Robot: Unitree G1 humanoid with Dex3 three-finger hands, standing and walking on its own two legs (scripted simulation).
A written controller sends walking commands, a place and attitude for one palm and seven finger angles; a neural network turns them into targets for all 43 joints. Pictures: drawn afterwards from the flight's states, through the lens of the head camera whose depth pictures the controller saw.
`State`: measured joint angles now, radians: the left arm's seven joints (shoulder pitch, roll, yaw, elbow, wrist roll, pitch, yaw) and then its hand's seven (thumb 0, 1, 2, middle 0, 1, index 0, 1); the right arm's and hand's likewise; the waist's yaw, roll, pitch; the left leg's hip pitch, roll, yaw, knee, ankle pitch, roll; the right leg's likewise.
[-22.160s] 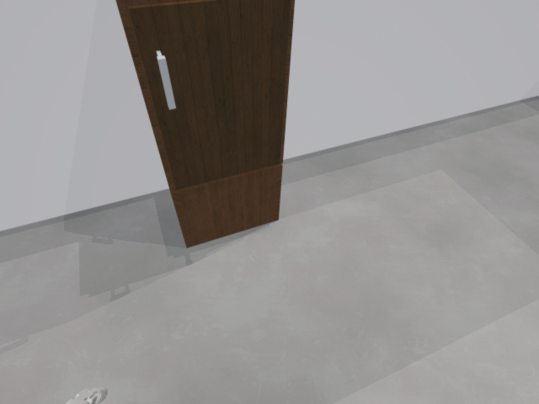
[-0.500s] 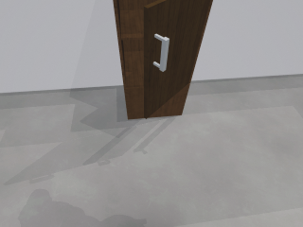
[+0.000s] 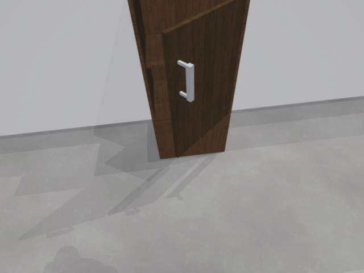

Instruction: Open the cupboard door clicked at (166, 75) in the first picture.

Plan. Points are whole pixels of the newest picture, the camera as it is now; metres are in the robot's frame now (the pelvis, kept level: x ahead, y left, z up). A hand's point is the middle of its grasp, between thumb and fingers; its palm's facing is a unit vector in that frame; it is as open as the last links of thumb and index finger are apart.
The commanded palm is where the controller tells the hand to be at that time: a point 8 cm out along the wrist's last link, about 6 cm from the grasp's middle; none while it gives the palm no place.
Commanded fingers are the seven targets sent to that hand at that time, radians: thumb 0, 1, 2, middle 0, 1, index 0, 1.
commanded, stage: let the arm hang, fingers relaxed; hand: left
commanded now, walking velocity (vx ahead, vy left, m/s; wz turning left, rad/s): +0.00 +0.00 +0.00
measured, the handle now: (185, 81) +0.69 +0.03 +0.04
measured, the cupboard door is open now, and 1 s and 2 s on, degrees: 40 40 40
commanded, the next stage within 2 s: look to check the result in 0.26 s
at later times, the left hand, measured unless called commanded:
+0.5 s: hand out of the picture +0.05 +0.21 -0.17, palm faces +0.00 -0.96 -0.27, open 7.4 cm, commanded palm none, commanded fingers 0.00 0.90 0.90 -0.20 -0.30 -0.20 -0.30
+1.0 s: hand out of the picture +0.08 +0.23 -0.16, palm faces -0.02 -0.96 -0.29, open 7.4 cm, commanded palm none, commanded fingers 0.00 0.90 0.90 -0.20 -0.30 -0.20 -0.30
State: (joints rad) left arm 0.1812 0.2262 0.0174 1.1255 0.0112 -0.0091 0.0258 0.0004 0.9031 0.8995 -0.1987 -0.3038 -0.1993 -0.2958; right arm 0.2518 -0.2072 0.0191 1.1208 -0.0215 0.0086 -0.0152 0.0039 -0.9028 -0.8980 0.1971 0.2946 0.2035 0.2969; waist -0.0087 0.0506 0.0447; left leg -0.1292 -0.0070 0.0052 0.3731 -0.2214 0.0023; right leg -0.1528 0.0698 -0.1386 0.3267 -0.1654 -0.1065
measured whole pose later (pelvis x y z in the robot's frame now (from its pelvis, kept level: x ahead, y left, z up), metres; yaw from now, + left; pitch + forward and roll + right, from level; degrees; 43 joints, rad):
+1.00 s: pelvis +0.03 +0.02 +0.00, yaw -1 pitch -1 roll +0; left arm 0.16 0.23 0.01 1.14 0.01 -0.02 0.02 0.00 0.90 0.90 -0.20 -0.30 -0.20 -0.30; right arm 0.20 -0.24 0.01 1.13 -0.02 -0.01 -0.02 0.00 -0.90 -0.90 0.20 0.29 0.20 0.30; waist -0.01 0.02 0.04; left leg -0.06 -0.03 0.03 0.30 -0.22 0.02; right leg -0.12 0.05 -0.11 0.31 -0.19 -0.09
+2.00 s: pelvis +0.01 -0.01 -0.01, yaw -28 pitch +2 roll -1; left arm 0.14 0.28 0.09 0.92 0.03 0.08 -0.02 0.00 0.90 0.90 -0.20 -0.30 -0.20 -0.30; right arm 0.13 -0.21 -0.02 0.87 -0.04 -0.01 -0.03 0.00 -0.90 -0.90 0.20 0.29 0.20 0.30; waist 0.02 -0.06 0.12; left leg -0.26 0.08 0.05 0.55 -0.33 -0.02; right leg -0.49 0.04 0.05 1.01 -0.51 0.05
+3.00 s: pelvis +0.12 -0.20 -0.01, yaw -64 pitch +1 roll +0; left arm 0.11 0.23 0.06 0.91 0.02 -0.01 -0.03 0.00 0.90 0.90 -0.20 -0.30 -0.20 -0.30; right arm 0.30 -0.21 -0.03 0.99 -0.02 0.01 0.00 0.01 -0.90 -0.90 0.20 0.29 0.20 0.30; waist -0.07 0.00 0.12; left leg -0.47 0.17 0.06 1.18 -0.38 -0.07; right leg -0.30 0.06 -0.07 0.54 -0.25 -0.08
